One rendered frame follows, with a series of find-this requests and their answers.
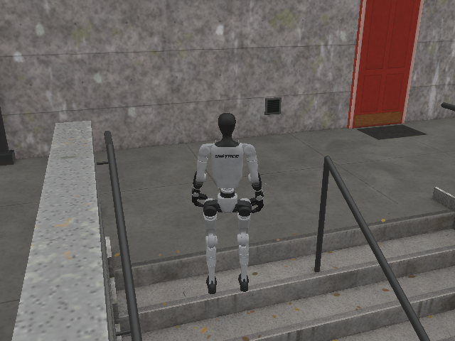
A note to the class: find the robot torso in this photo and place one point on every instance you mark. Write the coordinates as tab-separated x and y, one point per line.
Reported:
227	163

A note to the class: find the right robot hand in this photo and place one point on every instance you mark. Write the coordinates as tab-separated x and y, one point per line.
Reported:
260	204

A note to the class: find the right robot upper arm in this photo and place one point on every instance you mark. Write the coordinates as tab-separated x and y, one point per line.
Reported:
249	151

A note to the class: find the right robot thigh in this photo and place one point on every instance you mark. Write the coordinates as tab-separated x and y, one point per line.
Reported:
244	209

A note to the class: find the left robot upper arm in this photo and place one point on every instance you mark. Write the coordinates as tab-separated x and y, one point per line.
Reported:
205	150

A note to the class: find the robot left forearm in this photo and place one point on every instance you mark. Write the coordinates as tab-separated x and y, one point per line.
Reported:
196	187

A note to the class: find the left robot hand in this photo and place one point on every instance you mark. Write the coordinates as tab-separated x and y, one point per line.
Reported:
200	197

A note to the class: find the robot right forearm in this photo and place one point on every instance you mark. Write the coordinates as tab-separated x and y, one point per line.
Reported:
257	187

